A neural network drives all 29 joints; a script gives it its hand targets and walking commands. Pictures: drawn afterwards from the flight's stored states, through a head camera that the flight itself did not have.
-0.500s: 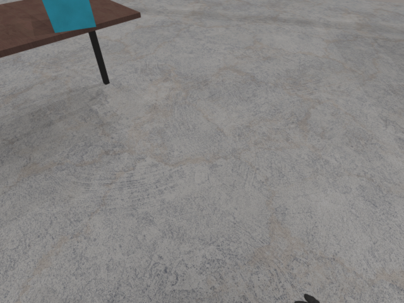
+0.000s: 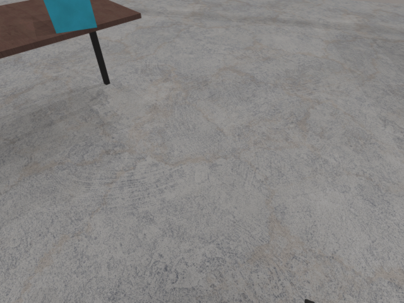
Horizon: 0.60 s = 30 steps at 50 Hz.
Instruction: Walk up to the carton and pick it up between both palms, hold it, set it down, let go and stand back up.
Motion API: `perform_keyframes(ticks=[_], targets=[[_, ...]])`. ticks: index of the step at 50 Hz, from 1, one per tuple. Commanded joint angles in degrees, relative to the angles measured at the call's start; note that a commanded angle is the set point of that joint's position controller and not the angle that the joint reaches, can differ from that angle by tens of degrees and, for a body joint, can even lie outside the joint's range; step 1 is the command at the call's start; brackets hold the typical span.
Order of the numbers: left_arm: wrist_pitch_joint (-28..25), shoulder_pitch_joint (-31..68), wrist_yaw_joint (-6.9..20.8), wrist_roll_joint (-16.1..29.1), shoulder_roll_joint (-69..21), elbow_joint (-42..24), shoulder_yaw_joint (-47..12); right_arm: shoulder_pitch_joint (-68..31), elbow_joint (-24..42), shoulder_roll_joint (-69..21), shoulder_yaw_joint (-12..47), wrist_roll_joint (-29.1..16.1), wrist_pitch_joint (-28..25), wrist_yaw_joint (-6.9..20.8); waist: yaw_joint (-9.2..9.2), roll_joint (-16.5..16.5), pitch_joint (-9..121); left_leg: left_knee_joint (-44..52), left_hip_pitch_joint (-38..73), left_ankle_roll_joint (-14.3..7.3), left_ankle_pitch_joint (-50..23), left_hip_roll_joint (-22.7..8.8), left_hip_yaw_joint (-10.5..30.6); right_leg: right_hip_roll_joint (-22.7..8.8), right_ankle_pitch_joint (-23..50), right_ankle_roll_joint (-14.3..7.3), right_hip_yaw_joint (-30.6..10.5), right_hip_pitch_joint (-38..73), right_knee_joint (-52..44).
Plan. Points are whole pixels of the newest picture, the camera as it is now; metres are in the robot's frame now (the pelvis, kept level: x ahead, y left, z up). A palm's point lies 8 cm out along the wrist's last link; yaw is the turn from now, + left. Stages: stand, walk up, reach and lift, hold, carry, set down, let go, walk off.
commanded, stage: stand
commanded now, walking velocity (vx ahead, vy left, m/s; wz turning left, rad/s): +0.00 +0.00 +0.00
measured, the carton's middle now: out of the picture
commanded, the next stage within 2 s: none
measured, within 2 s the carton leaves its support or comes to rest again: neither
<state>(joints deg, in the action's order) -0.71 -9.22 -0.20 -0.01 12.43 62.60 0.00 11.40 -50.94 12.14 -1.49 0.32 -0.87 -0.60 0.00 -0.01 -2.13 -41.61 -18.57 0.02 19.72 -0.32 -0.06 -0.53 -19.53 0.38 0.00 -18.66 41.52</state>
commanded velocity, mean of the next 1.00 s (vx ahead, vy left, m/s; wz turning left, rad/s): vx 0.00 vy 0.00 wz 0.00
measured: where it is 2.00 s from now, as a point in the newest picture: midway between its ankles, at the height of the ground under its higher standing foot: outside the picture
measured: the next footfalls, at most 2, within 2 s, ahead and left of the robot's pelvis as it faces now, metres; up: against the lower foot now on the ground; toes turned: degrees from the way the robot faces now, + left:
none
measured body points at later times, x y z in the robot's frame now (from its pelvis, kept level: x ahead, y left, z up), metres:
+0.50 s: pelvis -0.01 +0.00 +0.00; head -0.01 +0.00 +0.45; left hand +0.06 +0.25 -0.15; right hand +0.09 -0.25 -0.13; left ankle +0.03 +0.12 -0.71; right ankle +0.03 -0.12 -0.71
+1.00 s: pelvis -0.01 +0.00 +0.01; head -0.01 +0.00 +0.46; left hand +0.05 +0.25 -0.14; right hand +0.09 -0.25 -0.12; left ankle +0.03 +0.12 -0.71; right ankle +0.03 -0.12 -0.71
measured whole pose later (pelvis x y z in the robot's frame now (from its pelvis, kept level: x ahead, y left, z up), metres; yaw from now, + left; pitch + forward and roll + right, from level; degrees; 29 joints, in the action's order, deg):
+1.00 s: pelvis -0.01 +0.00 +0.01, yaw +0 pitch -2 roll +0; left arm -0.8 -9.2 0.2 0.0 12.5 63.6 0.0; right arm 11.4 -51.9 12.1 -1.5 0.3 -1.2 -0.6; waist 0.0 0.0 -2.1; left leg -37.6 -18.5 0.0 16.7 -0.3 -0.1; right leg -0.5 -16.5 0.4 0.0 -18.7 37.5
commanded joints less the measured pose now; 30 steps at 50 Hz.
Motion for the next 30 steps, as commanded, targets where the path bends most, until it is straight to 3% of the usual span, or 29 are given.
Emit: perform_keyframes(ticks=[1,3,4,6,10,13,16,18,19,23,24,25,26,28,30], targets=[[-2.71,5.62,-0.55,-0.94,17.83,-3.79,4.4,-3.33,-0.52,15.89,-3.09,0.85,-2.34,-0.72,0.26,0.52,0.49,13.55,2.65,-3.67,-6.36,-5.8,7.23,-5.9,7.07,-4.02,-8.77,1.47,-14.6],[-2.47,5.79,-0.51,-0.82,17.75,-3.81,4.37,-3.69,-0.43,16.43,-3.25,0.67,-2.15,-0.76,0.47,1.78,0.16,14.07,2.56,-3.66,-5.73,-5.88,7.54,-5.62,5.49,-3.99,-8.37,0.83,-14.86],[-2.38,6.29,-0.7,-1.01,17.66,-3.82,4.32,-4.22,-0.47,15.97,-3.02,0.83,-2.23,-0.77,-0.05,0.36,0.06,14.16,2.56,-3.55,-5.13,-5.98,7.26,-5.49,5.93,-4.13,-8.77,0.63,-14.97],[-2.69,5.98,-0.49,-0.98,17.61,-3.61,4.42,-3.61,-0.9,16.37,-3.12,0.89,-2.35,-0.78,0.75,2.0,1.02,14.26,3.06,-3.53,-6.23,-5.76,6.89,-5.8,6.73,-4.03,-8.64,1.84,-15.01],[-2.72,5.35,-0.38,-0.79,17.21,-3.38,3.98,-4.06,-0.93,16.82,-3.31,0.84,-2.48,-0.76,0.75,0.6,0.96,14.95,3.46,-3.58,-7.44,-6.01,7.48,-5.75,7.91,-3.87,-7.78,2.15,-15.08],[-2.81,5.92,-0.43,-0.65,17.07,-3.15,4.05,-3.25,-1.13,15.17,-2.85,0.53,-2.48,-0.66,0.41,1.9,1.74,14.09,3.87,-3.46,-7.63,-5.53,6.55,-6.13,7.97,-4.24,-9.13,2.28,-15.87],[-2.58,5.61,-0.38,-0.84,17.45,-2.93,4.3,-3.99,-1.07,15.47,-2.97,0.83,-2.43,-0.53,0.53,0.35,1.52,15.14,3.76,-3.46,-6.41,-5.98,6.93,-5.64,6.6,-3.87,-8.54,2.03,-15.3],[-2.54,5.22,-0.34,-0.93,16.9,-3.05,4.18,-3.26,-1.33,16.09,-2.94,0.81,-2.58,-0.63,0.53,1.79,1.74,15.58,3.04,-3.49,-5.12,-6.02,7.05,-5.48,6.41,-3.8,-7.89,2.72,-15.56],[-2.52,5.56,-0.33,-0.88,16.99,-3.1,4.02,-3.8,-1.54,16.74,-3.28,0.77,-2.47,-0.72,0.53,0.5,1.48,15.66,3.81,-3.27,-5.49,-6.06,7.18,-5.36,6.22,-3.82,-8.04,1.81,-15.72],[-2.64,5.87,-0.29,-0.9,16.88,-2.93,3.94,-4.6,-1.17,16.38,-3.03,0.63,-2.42,-0.58,0.97,1.63,1.2,16.3,3.17,-3.32,-4.91,-6.05,7.25,-5.74,5.55,-3.76,-7.93,2.2,-16.3],[-2.47,5.07,-0.3,-1.08,16.62,-2.46,3.9,-3.94,-1.38,15.64,-3.03,0.8,-2.31,-0.68,0.55,0.5,0.97,16.35,3.69,-3.31,-4.39,-6.08,7.11,-5.92,5.07,-4.03,-8.46,1.49,-16.15],[-2.43,5.49,-0.13,-0.84,16.72,-3.04,3.87,-4.29,-1.05,15.6,-2.88,0.68,-2.4,-0.6,0.67,1.45,1.13,16.57,2.71,-3.34,-3.2,-6.23,7.41,-5.81,4.16,-3.92,-8.33,1.99,-16.61],[-2.39,5.14,-0.23,-0.84,17.33,-3.1,3.94,-4.21,-1.27,15.88,-2.76,0.64,-2.34,-0.41,0.65,-0.43,1.45,17.17,3.35,-3.34,-2.74,-6.29,7.54,-5.51,4.59,-3.65,-7.91,2.08,-16.3],[-2.36,5.86,-0.23,-0.65,17.43,-3.05,4.04,-4.31,-1.25,15.92,-2.92,0.67,-2.49,-0.57,1.2,2.17,0.88,17.01,2.98,-3.39,-3.67,-6.22,7.54,-5.92,4.52,-3.77,-8.22,2.04,-16.94],[-2.68,5.54,-0.04,-0.66,17.22,-3.37,4.1,-4.33,-1.3,16.22,-3.04,0.83,-2.51,-0.32,0.95,1.14,2.9,16.49,4.72,-3.27,-4.21,-6.04,7.19,-5.75,4.54,-3.69,-7.95,2.03,-16.64]])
